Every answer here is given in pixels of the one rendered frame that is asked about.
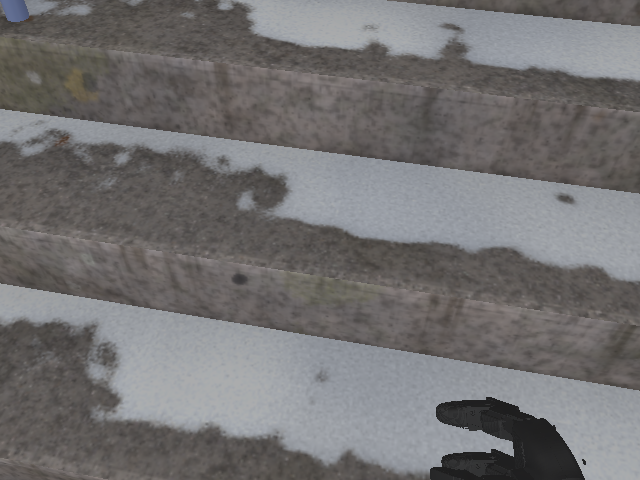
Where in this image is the robot right hand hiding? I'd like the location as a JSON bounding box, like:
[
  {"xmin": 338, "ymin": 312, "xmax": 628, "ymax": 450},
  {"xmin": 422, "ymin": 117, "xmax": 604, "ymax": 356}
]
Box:
[{"xmin": 430, "ymin": 397, "xmax": 586, "ymax": 480}]

